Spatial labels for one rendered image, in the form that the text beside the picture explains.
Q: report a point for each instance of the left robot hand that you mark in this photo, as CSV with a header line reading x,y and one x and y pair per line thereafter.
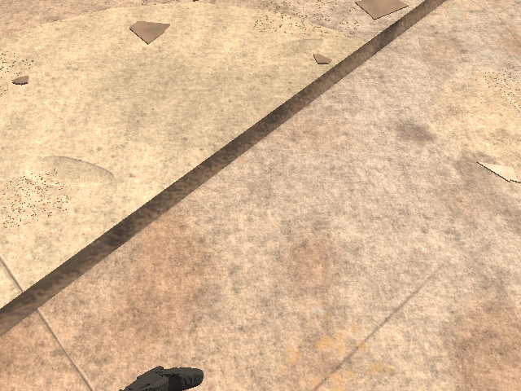
x,y
173,379

